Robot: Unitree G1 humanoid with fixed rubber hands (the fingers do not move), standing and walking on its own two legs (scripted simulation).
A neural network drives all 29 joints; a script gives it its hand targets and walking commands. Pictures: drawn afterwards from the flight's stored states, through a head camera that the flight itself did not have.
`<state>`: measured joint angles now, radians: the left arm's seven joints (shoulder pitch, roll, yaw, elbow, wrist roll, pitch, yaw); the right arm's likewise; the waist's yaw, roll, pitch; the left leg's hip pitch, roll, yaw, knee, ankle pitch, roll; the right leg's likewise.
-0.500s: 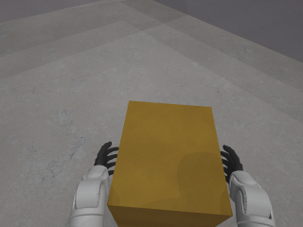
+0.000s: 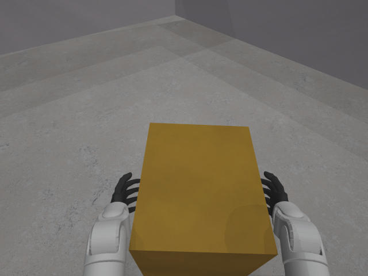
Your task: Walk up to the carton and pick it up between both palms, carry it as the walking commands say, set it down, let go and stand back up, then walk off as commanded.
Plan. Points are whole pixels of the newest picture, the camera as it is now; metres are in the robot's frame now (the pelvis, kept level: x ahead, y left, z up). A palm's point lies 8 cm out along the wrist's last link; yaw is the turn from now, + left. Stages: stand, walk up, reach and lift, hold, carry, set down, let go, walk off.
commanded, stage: hold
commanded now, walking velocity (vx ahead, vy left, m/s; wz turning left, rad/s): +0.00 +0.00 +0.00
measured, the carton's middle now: (196, 202) +0.32 +0.01 -0.04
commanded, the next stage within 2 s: set down in 0.32 s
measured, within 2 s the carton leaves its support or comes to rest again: neither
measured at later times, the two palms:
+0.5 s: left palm (116, 213) +0.25 +0.19 +0.02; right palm (272, 209) +0.27 -0.15 +0.02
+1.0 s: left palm (119, 217) +0.27 +0.20 -0.05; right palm (258, 213) +0.30 -0.14 -0.04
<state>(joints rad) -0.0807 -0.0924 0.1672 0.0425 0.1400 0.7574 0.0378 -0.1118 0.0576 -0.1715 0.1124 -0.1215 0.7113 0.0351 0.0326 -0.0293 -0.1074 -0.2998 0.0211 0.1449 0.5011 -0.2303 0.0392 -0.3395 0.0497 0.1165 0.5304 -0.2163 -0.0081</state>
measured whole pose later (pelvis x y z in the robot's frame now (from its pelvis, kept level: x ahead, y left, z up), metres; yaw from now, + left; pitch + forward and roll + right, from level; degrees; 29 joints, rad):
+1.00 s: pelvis -0.02 +0.01 -0.02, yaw +2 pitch +6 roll +0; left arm -0.31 -0.09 0.31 0.47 0.21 0.41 -0.01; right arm -0.32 0.12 -0.39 0.45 -0.25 0.41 0.07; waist 0.03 -0.01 0.02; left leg -0.51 0.01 0.11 0.67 -0.27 0.05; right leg -0.51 0.04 0.08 0.66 -0.25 -0.01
